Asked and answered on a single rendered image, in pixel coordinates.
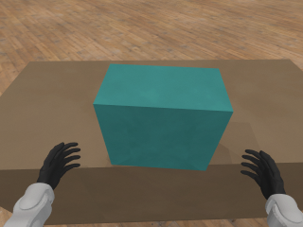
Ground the pedestal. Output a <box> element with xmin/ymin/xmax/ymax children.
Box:
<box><xmin>0</xmin><ymin>59</ymin><xmax>303</xmax><ymax>226</ymax></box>

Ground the carton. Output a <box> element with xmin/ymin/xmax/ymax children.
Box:
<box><xmin>93</xmin><ymin>63</ymin><xmax>234</xmax><ymax>171</ymax></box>

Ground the robot right forearm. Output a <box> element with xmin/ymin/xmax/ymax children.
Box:
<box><xmin>265</xmin><ymin>194</ymin><xmax>303</xmax><ymax>227</ymax></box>

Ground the robot left forearm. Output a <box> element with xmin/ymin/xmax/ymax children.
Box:
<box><xmin>3</xmin><ymin>183</ymin><xmax>55</xmax><ymax>227</ymax></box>

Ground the robot right hand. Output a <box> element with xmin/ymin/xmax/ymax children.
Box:
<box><xmin>241</xmin><ymin>149</ymin><xmax>286</xmax><ymax>200</ymax></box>

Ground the robot left hand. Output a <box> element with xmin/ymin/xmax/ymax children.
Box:
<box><xmin>36</xmin><ymin>142</ymin><xmax>80</xmax><ymax>190</ymax></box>

